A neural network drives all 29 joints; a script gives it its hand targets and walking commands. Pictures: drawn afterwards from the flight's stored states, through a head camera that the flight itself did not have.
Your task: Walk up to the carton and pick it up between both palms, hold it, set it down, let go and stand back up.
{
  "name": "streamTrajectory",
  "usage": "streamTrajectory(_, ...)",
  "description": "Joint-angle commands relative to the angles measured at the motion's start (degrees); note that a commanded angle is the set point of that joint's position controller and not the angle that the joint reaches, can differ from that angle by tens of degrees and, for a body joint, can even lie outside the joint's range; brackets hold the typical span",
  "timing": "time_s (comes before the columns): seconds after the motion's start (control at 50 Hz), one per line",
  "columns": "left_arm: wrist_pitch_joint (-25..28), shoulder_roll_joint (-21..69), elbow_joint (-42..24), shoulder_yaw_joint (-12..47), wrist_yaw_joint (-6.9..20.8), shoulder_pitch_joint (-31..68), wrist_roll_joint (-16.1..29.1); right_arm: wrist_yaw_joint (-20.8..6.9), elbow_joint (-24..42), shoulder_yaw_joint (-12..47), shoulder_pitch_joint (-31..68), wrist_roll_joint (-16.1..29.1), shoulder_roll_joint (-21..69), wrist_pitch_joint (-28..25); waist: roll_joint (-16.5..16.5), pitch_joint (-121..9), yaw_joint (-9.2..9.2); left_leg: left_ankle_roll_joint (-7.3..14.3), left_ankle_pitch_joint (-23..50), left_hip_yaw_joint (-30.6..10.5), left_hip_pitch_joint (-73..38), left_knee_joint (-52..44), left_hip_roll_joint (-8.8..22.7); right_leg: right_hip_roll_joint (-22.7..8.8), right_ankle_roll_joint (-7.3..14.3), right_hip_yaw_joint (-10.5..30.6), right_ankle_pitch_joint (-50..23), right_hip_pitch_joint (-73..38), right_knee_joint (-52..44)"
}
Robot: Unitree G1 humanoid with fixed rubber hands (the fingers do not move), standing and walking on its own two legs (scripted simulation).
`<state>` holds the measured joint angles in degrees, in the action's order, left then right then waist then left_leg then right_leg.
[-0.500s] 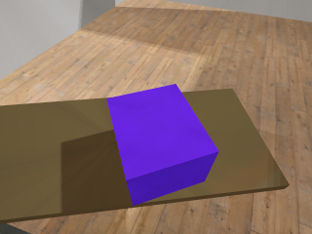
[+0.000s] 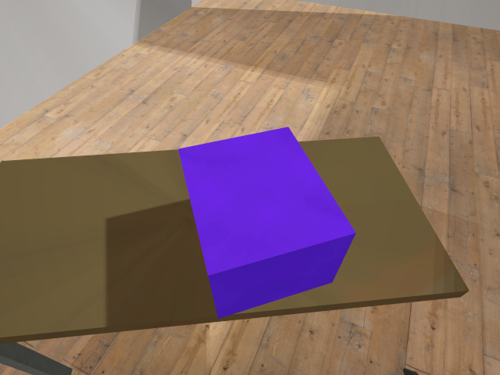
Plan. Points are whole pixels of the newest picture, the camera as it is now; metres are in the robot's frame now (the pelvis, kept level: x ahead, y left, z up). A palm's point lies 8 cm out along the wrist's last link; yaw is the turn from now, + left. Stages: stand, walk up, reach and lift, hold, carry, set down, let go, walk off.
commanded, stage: walk up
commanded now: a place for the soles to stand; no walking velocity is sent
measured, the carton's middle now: (255, 216) +0.45 +0.01 -0.06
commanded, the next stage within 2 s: none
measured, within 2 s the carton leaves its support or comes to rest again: neither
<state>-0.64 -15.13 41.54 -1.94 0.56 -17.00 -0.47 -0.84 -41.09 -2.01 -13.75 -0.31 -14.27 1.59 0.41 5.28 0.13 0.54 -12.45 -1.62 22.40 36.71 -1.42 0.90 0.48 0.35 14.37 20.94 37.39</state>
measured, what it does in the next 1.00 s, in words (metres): steps to the right, turning left: right foot, then left foot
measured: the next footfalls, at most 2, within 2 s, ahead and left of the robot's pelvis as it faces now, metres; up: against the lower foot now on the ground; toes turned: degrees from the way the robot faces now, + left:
right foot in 0.34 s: +0.03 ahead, -0.24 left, +0.00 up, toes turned +15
left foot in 0.64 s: +0.02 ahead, -0.02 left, +0.00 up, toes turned +11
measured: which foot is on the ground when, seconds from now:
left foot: down 0.00-0.34, up 0.36-0.62, down 0.64-1.00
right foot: down 0.00-0.04, up 0.06-0.32, down 0.34-1.00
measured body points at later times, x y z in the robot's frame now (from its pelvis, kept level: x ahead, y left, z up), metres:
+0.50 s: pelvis -0.03 -0.12 -0.02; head +0.01 -0.12 +0.43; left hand +0.02 +0.14 -0.14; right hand +0.10 -0.40 -0.13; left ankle +0.00 +0.02 -0.67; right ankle -0.02 -0.25 -0.72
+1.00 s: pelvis -0.01 -0.15 +0.01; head +0.00 -0.15 +0.46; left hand -0.02 +0.12 -0.10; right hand +0.18 -0.33 -0.11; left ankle -0.02 -0.03 -0.72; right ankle -0.01 -0.25 -0.72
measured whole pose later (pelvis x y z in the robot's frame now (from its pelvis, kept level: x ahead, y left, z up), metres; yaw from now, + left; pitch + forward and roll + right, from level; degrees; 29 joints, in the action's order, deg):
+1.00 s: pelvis -0.01 -0.15 +0.01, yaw +19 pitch -2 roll +0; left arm 0.4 -14.4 38.6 0.4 0.0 -20.3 -0.2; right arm -0.8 -42.2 -0.5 -13.2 -0.8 -12.2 0.9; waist -1.0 2.5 0.5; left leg 0.7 -14.5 -5.2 16.0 32.9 -3.4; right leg -1.9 1.1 -8.1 20.6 9.4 32.2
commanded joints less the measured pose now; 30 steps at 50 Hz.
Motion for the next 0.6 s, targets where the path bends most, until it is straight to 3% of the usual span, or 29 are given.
streamTrajectory(0.0, 1.3, -8.4, -5.5, -2.2, -0.1, -0.1, 0.2, 0.3, 4.9, -2.8, -3.5, -0.2, -9.2, -1.9, 1.4, -2.9, -1.46, 2.4, -18.9, -9.3, -5.4, -10.8, 4.9, -5.8, 2.4, 11.2, 22.7, 7.3, -16.3)
streamTrajectory(0.02, -0.5, -12.2, -8.1, -4.1, 0.6, 5.7, -3.3, 2.6, 3.5, -5.0, -10.8, -2.3, -13.4, -3.0, 1.2, 0.9, -3.2, 5.9, -19.4, -23.0, -4.9, -15.4, 12.4, -2.7, 1.4, 3.0, 10.1, 9.1, 0.5)
streamTrajectory(0.04, -1.6, -10.2, -8.8, -3.2, 1.2, 2.8, -4.1, 3.8, 3.3, -5.6, -11.9, -3.3, -16.6, -3.6, -5.5, -3.4, -2.83, 10.4, -13.8, -34.5, -9.4, -19.6, 21.0, 0.0, -0.3, 0.4, 9.8, 11.6, 13.7)
streamTrajectory(0.06, -2.6, -9.8, -9.1, -3.2, 1.3, 0.7, -4.7, 5.0, 4.0, -5.7, -10.9, -3.9, -16.5, -3.9, -5.3, -4.5, -2.05, 14.6, -8.2, -39.9, -9.9, -19.4, 25.6, -1.4, -0.8, 3.7, 13.2, 13.6, 23.8)
streamTrajectory(0.1, -4.0, -9.1, -9.0, -3.4, 1.4, 0.6, -4.7, 6.3, 4.9, -5.6, -7.6, -4.3, -14.9, -3.9, -1.1, -5.4, 0.14, 14.4, -0.5, -33.7, -9.7, -16.4, 22.8, -3.3, -1.6, 7.1, 10.3, 14.3, 32.6)
streamTrajectory(0.12, -4.3, -8.9, -9.7, -3.4, 1.4, 1.8, -4.7, 6.4, 5.1, -5.5, -7.0, -4.2, -14.3, -3.7, -0.3, -5.0, 0.32, 12.9, -1.9, -30.9, -8.4, -16.4, 19.9, -3.9, -2.3, 8.0, 9.7, 13.5, 34.2)
streamTrajectory(0.14, -4.6, -8.3, -9.7, -3.3, 1.4, 1.9, -4.5, 6.3, 5.6, -5.5, -5.6, -4.1, -13.7, -3.6, -2.7, -4.2, 1.07, 12.3, -0.3, -28.2, -8.8, -15.5, 18.7, -4.7, -3.0, 7.5, 9.5, 13.8, 32.9)
streamTrajectory(0.16, -5.1, -8.5, -9.6, -3.0, 1.8, 1.9, -4.4, 6.2, 5.6, -5.5, -5.9, -4.1, -13.0, -3.5, -4.6, -5.2, 0.57, 11.7, -2.2, -26.5, -9.2, -15.1, 16.9, -4.7, -3.5, 7.0, 9.1, 13.0, 32.8)
streamTrajectory(0.2, -5.2, -7.7, -9.8, -2.9, 2.2, 1.9, -2.4, 5.5, 7.0, -5.8, -4.0, -4.0, -13.1, -3.0, -11.6, -5.3, 0.07, 10.9, -8.1, -23.1, -7.0, -15.2, 14.1, -4.6, -4.1, 5.1, 12.9, 10.3, 26.7)
streamTrajectory(0.24, -4.9, -8.4, -10.4, -3.2, 2.5, 3.2, -1.5, 4.8, 7.5, -6.2, -4.6, -4.0, -13.8, -2.6, -13.9, -6.4, -1.26, 10.9, -12.3, -23.8, -4.5, -14.8, 13.6, -4.2, -3.0, 3.0, 17.4, 5.9, 19.3)
streamTrajectory(0.26, -4.6, -8.6, -10.3, -3.4, 2.5, 1.7, -0.9, 4.5, 7.9, -6.3, -4.8, -3.9, -14.4, -2.3, -14.3, -7.4, -0.88, 9.9, -13.6, -22.3, -2.6, -14.5, 12.7, -2.9, -2.3, 1.0, 19.1, 2.0, 14.7)
streamTrajectory(0.28, -4.0, -8.2, -8.6, -3.7, 2.3, -3.1, -0.1, 4.0, 8.8, -6.4, -2.8, -3.9, -15.1, -1.7, -15.6, -9.8, 1.01, 7.8, -13.3, -18.9, 0.0, -11.8, 10.9, -1.7, -0.9, -1.5, 17.3, -5.0, 7.5)
streamTrajectory(0.3, -3.0, -8.4, -6.6, -4.0, 2.1, -8.0, 0.3, 3.3, 10.1, -5.8, 0.8, -3.0, -15.1, -1.2, -14.3, -10.7, 4.25, 4.8, -12.0, -13.9, 6.4, -6.5, 7.3, -0.3, 0.4, -4.1, 5.9, -13.6, -1.8)
streamTrajectory(0.32, -2.0, -11.3, -5.1, -5.2, 1.7, -10.9, -0.1, 2.9, 10.3, -4.8, -0.8, -2.2, -11.0, -1.1, -4.3, -11.1, 5.52, 2.0, -18.0, -10.4, 13.0, 3.4, 1.5, -2.4, 2.1, 0.8, 7.3, -18.5, -9.0)
streamTrajectory(0.34, -1.3, -17.3, -6.5, -6.1, 1.1, -6.9, -1.2, 2.7, 11.8, -3.7, -3.8, -1.0, -6.2, -1.0, 10.9, -8.5, 4.82, -2.1, -24.5, -3.0, 22.2, 18.6, -6.2, -17.2, 7.7, 23.6, 26.8, -14.0, -18.7)
streamTrajectory(0.36, -1.3, -20.5, -8.9, -6.6, 0.2, 0.8, -1.0, 3.9, 13.0, -4.2, -2.5, -0.6, -7.5, -1.3, 13.7, -3.6, 4.84, -2.2, -27.2, -5.7, 19.8, 28.4, -4.4, -26.3, 15.5, 33.7, 23.3, -2.3, -24.0)
streamTrajectory(0.38, -0.6, -17.6, -8.9, -5.3, -0.4, 4.5, -1.3, 4.1, 12.4, -4.6, -1.4, -0.8, -9.2, -1.4, 8.9, 0.8, 3.2, -1.9, -22.7, -8.6, 18.3, 34.5, -3.2, -25.9, 15.9, 30.9, 12.8, 2.0, -22.6)
streamTrajectory(0.4, -0.3, -15.1, -8.0, -4.5, -0.7, 6.0, -1.7, 4.1, 10.9, -4.6, -3.8, -0.6, -9.0, -1.6, 7.5, 1.6, 1.17, -2.0, -19.9, -7.5, 16.8, 35.8, -3.0, -23.6, 14.6, 24.2, 2.8, 0.8, -19.0)
streamTrajectory(0.42, -0.1, -13.6, -7.6, -4.1, -0.9, 6.0, -1.8, 3.9, 9.8, -4.8, -5.4, -0.8, -9.7, -1.6, 6.2, 2.3, 0.83, -2.0, -17.1, -6.1, 15.0, 36.0, -1.7, -21.3, 13.3, 19.2, -2.0, 0.5, -16.4)
streamTrajectory(0.44, 0.3, -12.6, -7.5, -3.6, -1.1, 5.1, -2.3, 3.5, 9.3, -5.0, -6.7, -1.5, -9.5, -1.5, 4.8, 0.8, 0.55, -2.4, -16.3, -5.8, 15.4, 35.4, -1.2, -22.1, 13.1, 19.2, -5.8, -4.5, -14.7)
streamTrajectory(0.46, 0.5, -12.1, -7.3, -3.5, -1.1, 3.5, -2.3, 3.0, 9.0, -4.9, -6.8, -1.8, -8.9, -1.3, 5.3, -0.7, 1.03, -2.5, -16.6, -5.5, 14.2, 33.2, -0.4, -22.1, 12.9, 18.5, -5.5, -6.6, -14.2)
streamTrajectory(0.48, 0.6, -12.0, -7.0, -3.3, -1.3, 3.3, -2.5, 2.5, 9.1, -4.3, -7.0, -1.9, -7.7, -1.1, 8.3, -2.4, 1.24, -2.7, -16.9, -4.9, 13.0, 28.5, 0.0, -21.5, 12.8, 17.4, -3.3, -10.1, -13.9)
streamTrajectory(0.52, 0.8, -11.2, -6.3, -3.0, -1.7, 0.6, -2.2, 1.5, 10.1, -4.0, -2.5, -1.4, -7.1, -0.6, 7.9, -0.6, 3.11, -2.8, -17.3, -3.4, 12.2, 19.0, 0.8, -20.9, 11.7, 15.0, -3.9, -13.1, -13.5)
streamTrajectory(0.56, 0.9, -11.9, -5.9, -2.7, -1.9, -0.6, -1.9, 0.9, 10.0, -3.8, -0.7, -1.2, -5.9, -0.6, 9.2, 2.7, 3.23, -1.8, -16.7, -0.7, 7.6, 10.1, 1.1, -20.6, 10.7, 11.6, -11.9, -10.9, -12.4)
streamTrajectory(0.58, 1.0, -11.6, -5.8, -2.5, -1.8, -1.2, -1.8, 0.6, 9.7, -3.5, -2.1, -1.2, -5.0, -1.0, 8.7, 0.6, 2.11, -1.0, -14.7, 0.3, 3.7, 3.6, 0.6, -19.5, 9.7, 9.1, -16.0, -12.1, -10.7)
